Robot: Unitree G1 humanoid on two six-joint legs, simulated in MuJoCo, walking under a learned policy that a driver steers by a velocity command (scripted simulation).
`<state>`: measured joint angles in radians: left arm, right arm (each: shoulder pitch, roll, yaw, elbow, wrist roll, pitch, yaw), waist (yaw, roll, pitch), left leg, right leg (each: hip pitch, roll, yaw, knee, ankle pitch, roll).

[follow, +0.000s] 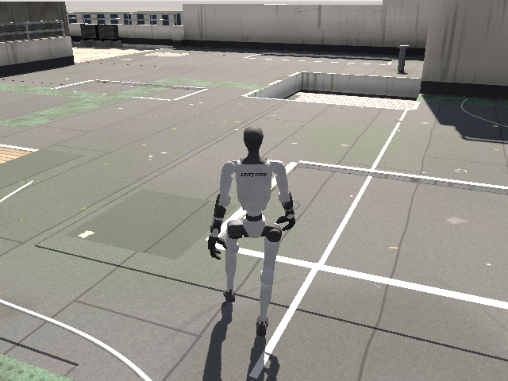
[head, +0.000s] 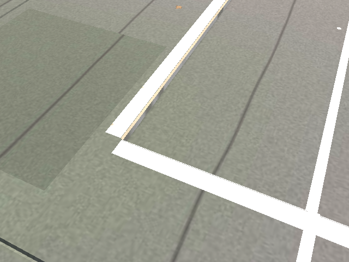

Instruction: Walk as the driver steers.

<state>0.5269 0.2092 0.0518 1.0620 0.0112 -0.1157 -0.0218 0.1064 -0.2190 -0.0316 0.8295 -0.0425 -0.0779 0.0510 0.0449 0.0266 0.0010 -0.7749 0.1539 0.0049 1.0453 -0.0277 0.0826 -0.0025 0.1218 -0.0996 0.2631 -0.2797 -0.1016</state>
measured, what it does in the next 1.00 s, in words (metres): walks ahead, turning right: left foot, then right foot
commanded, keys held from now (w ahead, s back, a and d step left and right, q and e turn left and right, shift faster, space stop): w+shift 0.12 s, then w+e+shift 0.88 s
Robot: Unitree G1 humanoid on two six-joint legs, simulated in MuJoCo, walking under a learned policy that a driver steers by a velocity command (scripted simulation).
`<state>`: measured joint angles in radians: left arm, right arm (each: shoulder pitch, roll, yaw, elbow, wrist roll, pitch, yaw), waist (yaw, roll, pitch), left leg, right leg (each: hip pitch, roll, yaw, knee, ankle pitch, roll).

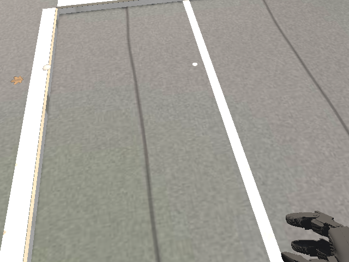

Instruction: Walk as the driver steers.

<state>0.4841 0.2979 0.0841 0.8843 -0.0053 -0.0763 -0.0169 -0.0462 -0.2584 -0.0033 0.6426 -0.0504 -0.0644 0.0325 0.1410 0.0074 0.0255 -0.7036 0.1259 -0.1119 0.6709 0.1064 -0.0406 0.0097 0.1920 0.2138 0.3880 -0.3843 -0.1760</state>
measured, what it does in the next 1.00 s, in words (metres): goes down, turning left: left foot 0.05 m lower, then right foot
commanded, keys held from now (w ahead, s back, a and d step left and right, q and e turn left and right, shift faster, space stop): w+e+shift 0.14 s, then e+shift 0.04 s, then q+shift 0.82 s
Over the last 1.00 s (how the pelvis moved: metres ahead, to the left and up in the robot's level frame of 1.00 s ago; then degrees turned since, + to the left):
0.91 -0.14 -0.01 -40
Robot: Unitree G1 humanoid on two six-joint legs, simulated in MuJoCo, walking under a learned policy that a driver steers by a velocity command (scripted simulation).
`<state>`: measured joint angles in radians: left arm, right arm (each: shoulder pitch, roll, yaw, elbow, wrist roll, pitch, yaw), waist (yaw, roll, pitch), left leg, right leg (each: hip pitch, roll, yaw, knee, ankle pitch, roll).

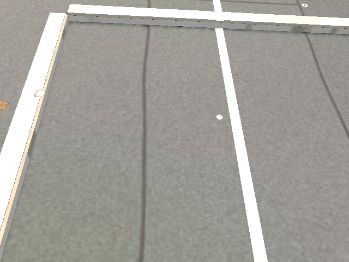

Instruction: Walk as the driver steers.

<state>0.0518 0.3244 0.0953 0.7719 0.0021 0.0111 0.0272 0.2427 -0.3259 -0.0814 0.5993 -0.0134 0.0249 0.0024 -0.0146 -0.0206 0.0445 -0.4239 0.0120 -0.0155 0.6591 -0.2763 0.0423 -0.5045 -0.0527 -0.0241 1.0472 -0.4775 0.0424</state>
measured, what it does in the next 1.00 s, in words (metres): steps on the spot: right foot, then left foot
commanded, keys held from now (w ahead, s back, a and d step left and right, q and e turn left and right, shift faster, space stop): q+shift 0.30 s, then shift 0.06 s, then e+shift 0.64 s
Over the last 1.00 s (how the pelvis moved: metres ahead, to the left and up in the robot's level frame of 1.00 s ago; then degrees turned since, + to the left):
0.48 0.09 -0.05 16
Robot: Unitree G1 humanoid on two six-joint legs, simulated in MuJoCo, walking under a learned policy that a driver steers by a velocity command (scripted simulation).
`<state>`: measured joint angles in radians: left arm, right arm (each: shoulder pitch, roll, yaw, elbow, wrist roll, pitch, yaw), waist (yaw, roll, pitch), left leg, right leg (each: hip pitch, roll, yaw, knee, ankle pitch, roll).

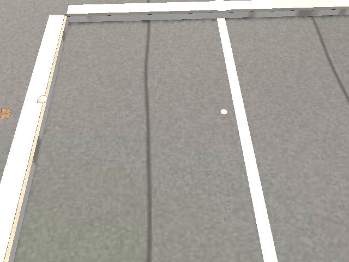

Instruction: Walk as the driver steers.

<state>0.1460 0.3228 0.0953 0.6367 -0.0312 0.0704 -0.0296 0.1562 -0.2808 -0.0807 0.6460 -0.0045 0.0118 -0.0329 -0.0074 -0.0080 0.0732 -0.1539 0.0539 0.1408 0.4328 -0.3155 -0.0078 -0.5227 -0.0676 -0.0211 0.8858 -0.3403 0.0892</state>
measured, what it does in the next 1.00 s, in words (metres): walks ahead: right foot, then left foot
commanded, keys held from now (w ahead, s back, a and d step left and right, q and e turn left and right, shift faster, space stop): e+shift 0.38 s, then shift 0.04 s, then w+q+shift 0.58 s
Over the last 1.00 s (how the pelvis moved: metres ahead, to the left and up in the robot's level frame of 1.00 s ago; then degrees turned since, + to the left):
0.03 -0.02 0.01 -1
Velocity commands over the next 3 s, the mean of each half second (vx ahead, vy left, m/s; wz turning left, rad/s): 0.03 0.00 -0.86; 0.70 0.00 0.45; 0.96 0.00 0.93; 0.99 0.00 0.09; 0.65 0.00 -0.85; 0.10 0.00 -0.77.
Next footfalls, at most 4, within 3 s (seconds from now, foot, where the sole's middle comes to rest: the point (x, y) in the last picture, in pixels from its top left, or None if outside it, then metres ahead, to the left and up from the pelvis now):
0.10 right None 0.06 -0.14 -0.78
0.60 left None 0.15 0.04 -0.78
0.98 right None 0.37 -0.27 -0.78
1.42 left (193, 169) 0.80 -0.05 -0.78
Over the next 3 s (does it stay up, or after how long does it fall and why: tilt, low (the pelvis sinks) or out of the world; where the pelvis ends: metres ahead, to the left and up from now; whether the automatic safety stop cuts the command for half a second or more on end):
stays up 1.74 0.17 0.01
